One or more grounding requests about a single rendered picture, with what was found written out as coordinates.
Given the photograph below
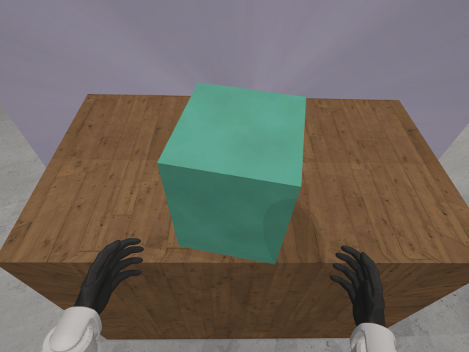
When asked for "pedestal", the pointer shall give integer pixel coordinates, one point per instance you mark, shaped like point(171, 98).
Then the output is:
point(369, 181)

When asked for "robot right forearm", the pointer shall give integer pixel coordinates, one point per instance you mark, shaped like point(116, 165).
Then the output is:
point(371, 337)

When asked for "robot left hand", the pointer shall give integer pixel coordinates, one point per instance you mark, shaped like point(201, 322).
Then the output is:
point(103, 275)

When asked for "robot right hand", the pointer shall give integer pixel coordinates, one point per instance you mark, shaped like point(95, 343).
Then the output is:
point(366, 290)

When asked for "robot left forearm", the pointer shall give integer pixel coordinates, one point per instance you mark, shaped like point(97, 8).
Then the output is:
point(77, 331)

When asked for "carton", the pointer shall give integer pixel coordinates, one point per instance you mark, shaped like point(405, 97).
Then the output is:
point(232, 170)

